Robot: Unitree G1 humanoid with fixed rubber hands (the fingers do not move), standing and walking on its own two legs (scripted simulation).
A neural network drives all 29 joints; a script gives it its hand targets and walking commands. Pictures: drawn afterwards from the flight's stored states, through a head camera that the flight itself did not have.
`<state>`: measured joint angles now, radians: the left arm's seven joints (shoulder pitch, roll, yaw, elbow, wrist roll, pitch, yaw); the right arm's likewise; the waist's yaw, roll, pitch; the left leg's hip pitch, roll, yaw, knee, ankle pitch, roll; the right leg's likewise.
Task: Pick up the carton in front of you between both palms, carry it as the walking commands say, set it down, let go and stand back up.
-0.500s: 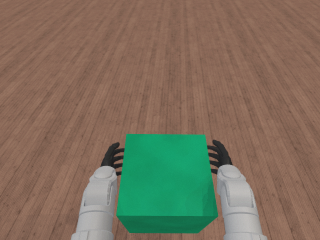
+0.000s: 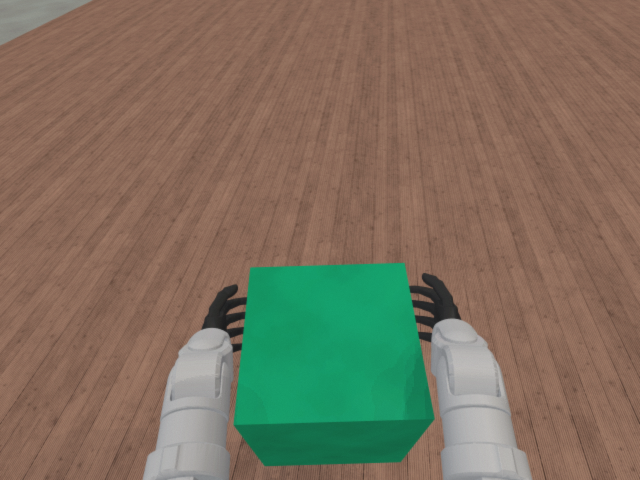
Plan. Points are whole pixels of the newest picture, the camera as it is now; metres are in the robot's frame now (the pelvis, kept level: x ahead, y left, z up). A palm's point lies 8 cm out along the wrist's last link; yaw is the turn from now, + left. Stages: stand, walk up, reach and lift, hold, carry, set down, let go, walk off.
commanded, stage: hold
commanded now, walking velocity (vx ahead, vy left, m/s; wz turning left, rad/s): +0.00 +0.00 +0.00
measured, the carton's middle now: (330, 371) +0.29 +0.00 -0.05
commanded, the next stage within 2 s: set down in 0.20 s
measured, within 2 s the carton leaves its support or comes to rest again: neither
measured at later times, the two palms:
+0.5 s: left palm (222, 329) +0.33 +0.15 +0.01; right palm (432, 318) +0.33 -0.14 +0.01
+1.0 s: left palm (252, 369) +0.37 +0.15 -0.19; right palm (413, 371) +0.36 -0.15 -0.19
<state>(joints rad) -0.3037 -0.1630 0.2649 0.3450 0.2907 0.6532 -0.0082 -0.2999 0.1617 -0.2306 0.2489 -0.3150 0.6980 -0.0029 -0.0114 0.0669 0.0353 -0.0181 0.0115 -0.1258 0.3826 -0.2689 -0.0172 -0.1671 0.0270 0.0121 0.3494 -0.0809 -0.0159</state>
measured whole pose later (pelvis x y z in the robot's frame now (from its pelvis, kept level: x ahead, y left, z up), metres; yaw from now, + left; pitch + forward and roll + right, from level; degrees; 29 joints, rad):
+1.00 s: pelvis -0.04 +0.03 -0.11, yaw +2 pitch +37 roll +2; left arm -0.65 -0.09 0.34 0.58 0.17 0.17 0.06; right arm -0.62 0.17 -0.45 0.43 -0.26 0.18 -0.02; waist -0.05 0.05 -0.15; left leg -1.32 -0.11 -0.10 1.13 -0.46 -0.03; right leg -1.45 0.02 0.12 1.03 -0.23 0.05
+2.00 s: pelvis -0.09 +0.04 -0.35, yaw +3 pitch +49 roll +0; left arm -1.34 0.22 0.11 1.04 0.08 0.19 0.09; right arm -1.06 0.07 -0.58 0.63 -0.15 0.17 -0.15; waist -0.13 0.03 0.02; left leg -2.22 -0.20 -0.07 2.01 -0.64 -0.06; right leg -2.33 0.08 0.14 1.84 -0.37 0.14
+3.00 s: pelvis -0.09 +0.04 -0.39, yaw +2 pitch +46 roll -5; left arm -1.45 0.24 0.08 1.20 0.16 0.14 0.02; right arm -1.23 -0.10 -0.64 0.99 -0.12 0.10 -0.05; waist -0.16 -0.01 0.14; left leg -2.29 -0.14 -0.06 2.16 -0.66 -0.01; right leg -2.36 0.04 0.08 1.97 -0.42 0.13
